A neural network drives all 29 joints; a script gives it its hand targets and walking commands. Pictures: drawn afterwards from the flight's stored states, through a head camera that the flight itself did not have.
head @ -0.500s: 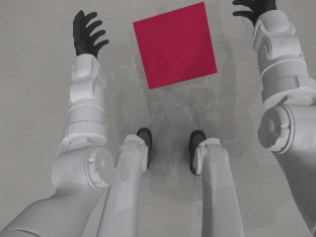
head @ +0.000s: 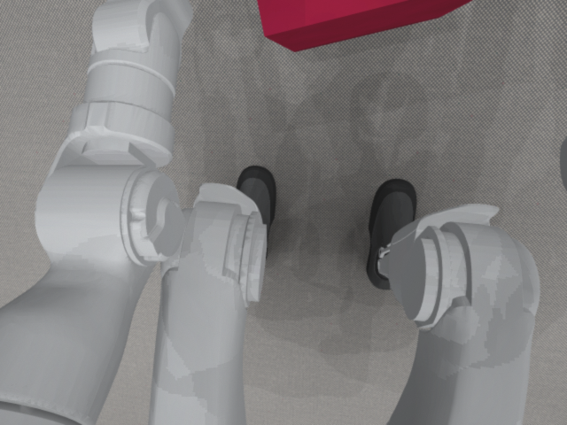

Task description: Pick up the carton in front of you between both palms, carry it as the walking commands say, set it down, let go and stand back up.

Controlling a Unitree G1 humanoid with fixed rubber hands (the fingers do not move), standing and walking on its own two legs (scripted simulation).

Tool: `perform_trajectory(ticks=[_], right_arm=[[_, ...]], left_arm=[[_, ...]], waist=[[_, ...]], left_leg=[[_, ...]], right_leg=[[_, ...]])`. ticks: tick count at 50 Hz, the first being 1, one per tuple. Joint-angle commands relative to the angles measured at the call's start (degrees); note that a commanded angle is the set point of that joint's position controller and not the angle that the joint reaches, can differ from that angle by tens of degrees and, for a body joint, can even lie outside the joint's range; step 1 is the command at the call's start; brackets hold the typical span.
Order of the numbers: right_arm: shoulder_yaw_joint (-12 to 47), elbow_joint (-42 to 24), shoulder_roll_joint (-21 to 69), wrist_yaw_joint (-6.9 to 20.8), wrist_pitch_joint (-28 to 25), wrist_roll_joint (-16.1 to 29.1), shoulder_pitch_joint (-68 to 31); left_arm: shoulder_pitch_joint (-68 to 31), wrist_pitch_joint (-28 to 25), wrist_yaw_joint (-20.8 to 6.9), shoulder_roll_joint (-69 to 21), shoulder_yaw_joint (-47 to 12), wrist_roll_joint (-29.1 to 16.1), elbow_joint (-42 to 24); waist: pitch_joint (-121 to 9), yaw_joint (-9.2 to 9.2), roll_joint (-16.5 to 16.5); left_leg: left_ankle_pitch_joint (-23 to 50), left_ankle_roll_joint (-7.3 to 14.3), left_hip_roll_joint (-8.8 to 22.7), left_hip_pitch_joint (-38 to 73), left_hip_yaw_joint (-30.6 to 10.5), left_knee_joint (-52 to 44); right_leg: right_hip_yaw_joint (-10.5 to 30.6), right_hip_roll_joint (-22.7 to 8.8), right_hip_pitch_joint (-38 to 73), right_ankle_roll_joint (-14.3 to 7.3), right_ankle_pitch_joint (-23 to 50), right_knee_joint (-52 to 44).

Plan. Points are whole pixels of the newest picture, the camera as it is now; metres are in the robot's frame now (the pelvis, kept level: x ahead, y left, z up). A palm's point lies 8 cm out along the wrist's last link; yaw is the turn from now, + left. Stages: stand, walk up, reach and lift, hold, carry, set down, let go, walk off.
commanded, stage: reach and lift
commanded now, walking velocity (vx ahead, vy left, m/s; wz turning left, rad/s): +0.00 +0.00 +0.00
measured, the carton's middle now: out of the picture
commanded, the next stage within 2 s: none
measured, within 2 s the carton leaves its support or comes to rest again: leaves its support in 0.88 s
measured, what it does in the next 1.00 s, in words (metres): stands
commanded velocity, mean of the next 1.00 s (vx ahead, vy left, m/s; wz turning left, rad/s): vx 0.00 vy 0.00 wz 0.00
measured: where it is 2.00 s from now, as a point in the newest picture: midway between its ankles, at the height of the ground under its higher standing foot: (316, 243)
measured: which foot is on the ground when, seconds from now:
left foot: down 0.00-1.00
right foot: down 0.00-1.00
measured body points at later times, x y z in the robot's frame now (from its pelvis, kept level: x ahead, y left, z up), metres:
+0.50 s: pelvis +0.02 +0.00 -0.02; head +0.40 -0.04 +0.20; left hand +0.58 +0.15 -0.20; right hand +0.62 -0.19 -0.21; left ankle +0.14 +0.13 -0.36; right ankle +0.12 -0.12 -0.36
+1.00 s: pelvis +0.03 +0.00 -0.02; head +0.39 -0.06 +0.23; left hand +0.59 +0.12 -0.16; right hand +0.60 -0.18 -0.18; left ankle +0.14 +0.13 -0.36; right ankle +0.12 -0.12 -0.36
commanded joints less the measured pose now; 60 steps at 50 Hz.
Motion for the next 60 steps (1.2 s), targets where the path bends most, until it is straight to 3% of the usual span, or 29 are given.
perform_trajectory(ticks=[1, 2, 4, 6, 8, 11, 13, 16, 19, 22, 24, 27, 29, 30, 32, 35, 38, 45, 48, 50, 52, 55, 57, 60], right_arm=[[1.5, -6.1, -7.5, -0.9, -2.5, 0.9, -21.0], [2.5, -7.1, -7.7, -1.4, -2.9, 1.3, -22.4], [3.6, -10.5, -7.3, -2.4, -3.4, 1.5, -24.3], [4.2, -10.1, -5.3, -2.8, -3.3, 2.1, -22.4], [4.6, -9.9, -2.7, -2.7, -3.0, 2.8, -20.6], [4.5, -8.5, -0.4, -2.6, -2.5, 3.1, -17.9], [3.8, -6.5, 0.8, -2.5, -2.3, 2.8, -15.0], [2.0, -5.3, 1.9, -2.5, -2.3, 1.6, -12.0], [1.0, -6.4, 1.8, -2.9, -3.0, 0.5, -12.0], [0.5, -8.1, 1.3, -3.4, -3.6, -0.3, -13.5], [1.4, -8.6, 4.1, -3.3, -3.4, -0.3, -14.8], [4.4, -8.1, 19.6, 0.3, -1.7, 0.1, -20.1], [5.3, -7.9, 37.1, 5.6, 0.1, -2.4, -23.9], [3.5, -7.8, 41.9, 8.0, 1.1, -4.6, -22.0], [1.5, -9.7, 52.7, 12.3, 3.0, -5.8, -18.4], [-0.2, -11.8, 60.2, 14.6, 4.1, -5.7, -14.4], [1.4, -16.5, 63.6, 14.6, 4.3, -4.3, -14.8], [9.9, -33.0, 73.4, 11.6, 5.5, 1.6, -19.9], [12.8, -41.2, 78.9, 9.8, 7.3, 2.5, -20.4], [12.9, -43.7, 81.3, 8.7, 8.9, 1.5, -17.9], [10.9, -40.7, 84.3, 8.0, 10.5, -0.9, -12.6], [4.3, -29.8, 84.7, 8.4, 12.2, -5.7, -4.4], [-1.2, -24.9, 84.0, 9.3, 12.3, -9.7, -2.1], [-5.6, -23.8, 84.2, 10.7, 11.9, -13.0, -3.8]], left_arm=[[-16.8, -2.8, -0.1, 7.6, -0.2, -0.8, -4.5], [-17.1, -3.2, 0.0, 7.8, -0.3, -1.5, -4.7], [-17.2, -3.8, -0.2, 7.7, -1.5, -3.7, -5.3], [-14.6, -3.9, -0.8, 7.8, -1.8, -3.8, -0.8], [-12.5, -4.1, -1.2, 8.6, -1.5, -3.3, 1.1], [-11.2, -4.9, -0.8, 9.4, -0.5, -1.7, -0.4], [-10.3, -5.3, -0.6, 9.5, 0.1, -0.5, -0.8], [-8.8, -5.6, -0.7, 8.2, 0.3, 0.8, -1.7], [-8.7, -5.7, -0.9, 5.4, -1.0, -0.2, -2.6], [-9.8, -5.3, -1.2, 2.9, -2.6, -1.8, -2.8], [-12.6, -4.9, -1.3, 0.3, -3.9, -2.6, -4.2], [-19.0, -3.4, -4.0, -13.1, -5.7, -1.5, -3.8], [-24.4, -1.0, -8.4, -29.2, -5.5, 1.7, -1.4], [-24.5, 0.3, -10.1, -33.3, -3.2, 4.7, -1.3], [-27.5, 2.6, -14.3, -42.4, -4.9, 7.5, -4.9], [-27.5, 4.1, -17.7, -49.6, -5.4, 6.1, -6.9], [-27.1, 4.6, -18.4, -53.4, -7.8, 4.0, -8.8], [-28.9, 6.2, -18.2, -60.4, -16.0, -1.7, -17.0], [-30.5, 8.0, -18.3, -63.6, -20.6, -2.9, -24.6], [-31.2, 9.4, -18.5, -64.2, -22.3, -2.7, -27.8], [-29.5, 10.6, -18.9, -64.6, -23.1, -1.0, -27.2], [-24.7, 11.7, -19.1, -64.4, -20.6, 3.6, -22.1], [-21.8, 11.9, -19.2, -63.7, -15.7, 7.9, -18.8], [-21.2, 11.9, -19.2, -63.5, -10.5, 12.2, -18.0]], waist=[[-72.6, 1.1, -7.8], [-73.3, 2.1, -9.0], [-74.6, 0.82, -11.3], [-73.6, 0.36, -13.1], [-72.6, 1.35, -13.9], [-73.1, 3.47, -12.4], [-72.2, 3.77, -10.8], [-70.9, 2.99, -8.8], [-71.0, 1.04, -7.4], [-70.5, -0.91, -7.3], [-69.6, -1.17, -7.9], [-65.3, -0.78, -9.2], [-61.3, -0.15, -9.6], [-58.5, 0.5, -9.2], [-56.5, 0.2, -8.4], [-59.2, -1.29, -6.8], [-64.1, -1.82, -6.3], [-93.2, -1.01, -11.4], [-109.6, -1.67, -13.7], [-115.0, -2.6, -14.3], [-111.2, -3.19, -13.3], [-93.1, -3.44, -9.8], [-82.8, -2.6, -7.6], [-80.4, -0.7, -6.7]], left_leg=[[12.5, -0.1, 0.6, 33.7, 5.4, -3.1], [13.0, -0.1, 0.5, 31.6, 5.5, -2.7], [16.0, 0.3, 0.3, 32.0, 5.3, -1.4], [17.3, 0.5, 0.1, 29.9, 6.0, -0.2], [16.4, 0.6, -0.2, 27.1, 6.7, 0.3], [17.1, 0.3, -0.3, 26.1, 7.6, 0.0], [18.3, 0.4, -0.3, 26.3, 7.5, 0.0], [20.4, 0.4, -0.5, 28.2, 6.7, 0.2], [22.6, 0.4, -0.8, 31.9, 5.7, 0.2], [21.8, 0.4, -1.3, 33.9, 4.8, 0.1], [19.5, 0.5, -1.9, 34.6, 4.8, -0.4], [14.0, 0.9, -3.0, 33.5, 4.9, -0.9], [10.3, 1.0, -4.0, 32.2, 5.1, -0.4], [9.0, 1.1, -4.3, 32.6, 5.4, -0.4], [8.6, 2.0, -4.8, 30.1, 6.0, -0.6], [11.5, 2.6, -5.3, 28.9, 6.5, 0.7], [14.5, 2.6, -5.2, 28.0, 6.4, 1.4], [23.1, 2.2, -5.8, 26.8, 8.0, 1.4], [24.4, 1.9, -6.4, 25.3, 8.6, -0.8], [24.5, 1.8, -6.6, 24.8, 8.5, -2.6], [22.2, 1.8, -6.7, 24.6, 8.2, -5.1], [13.6, 2.0, -6.4, 24.8, 7.1, -9.7], [8.7, 2.2, -6.5, 24.5, 6.7, -12.6], [6.3, 2.7, -6.7, 27.8, 6.7, -16.1]], right_leg=[[-0.1, -1.9, 39.6, 0.1, 10.5, -6.7], [0.3, -2.2, 41.7, 0.1, 11.8, -6.0], [-0.1, -1.9, 43.8, 0.4, 15.7, -5.2], [0.0, -1.6, 47.6, 0.9, 19.9, -4.6], [0.5, -1.4, 50.4, 1.4, 21.7, -4.0], [0.9, -0.9, 51.0, 1.6, 23.2, -3.5], [0.9, -0.4, 48.5, 1.6, 23.4, -3.1], [0.4, 0.2, 43.2, 1.4, 22.9, -3.0], [-0.5, 0.5, 37.9, 1.1, 21.4, -3.4], [-1.4, 0.4, 35.2, 1.0, 18.6, -4.0], [-1.9, 0.5, 35.4, 0.8, 15.8, -4.5], [-2.2, 1.3, 34.9, 0.4, 10.6, -5.0], [-2.2, 2.2, 32.6, 0.1, 7.4, -4.7], [-2.3, 2.6, 30.6, 0.2, 5.9, -4.4], [-3.0, 3.7, 28.1, -0.3, 6.0, -4.5], [-3.8, 4.4, 27.8, -0.8, 9.9, -3.8], [-3.8, 4.2, 31.0, -1.2, 14.8, -3.3], [-3.8, 4.4, 54.9, -0.2, 34.2, -2.4], [-3.5, 5.1, 69.8, 0.4, 43.9, -3.2], [-3.8, 5.7, 73.9, 0.9, 45.9, -4.6], [-5.0, 6.5, 68.9, 1.3, 39.9, -8.1], [-6.2, 7.2, 51.2, 1.1, 22.6, -14.4], [-6.7, 7.5, 41.4, 0.6, 13.2, -17.8], [-7.2, 7.8, 36.2, 0.2, 7.2, -20.8]])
